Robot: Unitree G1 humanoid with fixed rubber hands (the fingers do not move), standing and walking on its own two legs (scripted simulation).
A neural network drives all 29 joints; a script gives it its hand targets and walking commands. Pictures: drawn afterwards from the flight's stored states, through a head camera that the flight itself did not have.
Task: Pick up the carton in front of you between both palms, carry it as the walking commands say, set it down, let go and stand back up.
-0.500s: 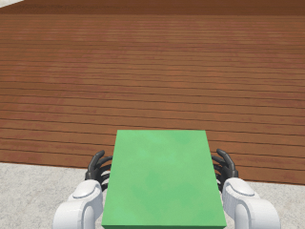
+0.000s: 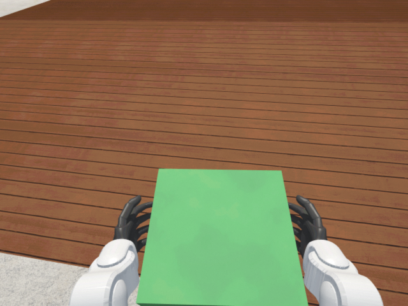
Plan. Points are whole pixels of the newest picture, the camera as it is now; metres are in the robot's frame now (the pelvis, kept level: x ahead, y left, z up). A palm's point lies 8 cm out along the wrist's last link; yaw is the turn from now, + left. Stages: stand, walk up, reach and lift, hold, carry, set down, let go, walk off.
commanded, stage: carry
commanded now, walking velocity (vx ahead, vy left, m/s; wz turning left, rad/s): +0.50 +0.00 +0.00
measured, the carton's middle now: (217, 251) +0.25 +0.00 +0.04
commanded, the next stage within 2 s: none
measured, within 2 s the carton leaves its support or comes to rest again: neither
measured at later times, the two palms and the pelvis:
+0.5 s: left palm (154, 93) +0.66 +0.17 +0.14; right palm (260, 91) +0.66 -0.13 +0.15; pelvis +0.33 +0.02 +0.00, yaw +0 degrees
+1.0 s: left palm (170, 48) +1.04 +0.16 +0.14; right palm (246, 46) +1.03 -0.14 +0.14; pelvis +0.68 +0.02 +0.00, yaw -1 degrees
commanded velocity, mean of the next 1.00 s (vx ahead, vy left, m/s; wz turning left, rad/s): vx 0.50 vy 0.00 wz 0.00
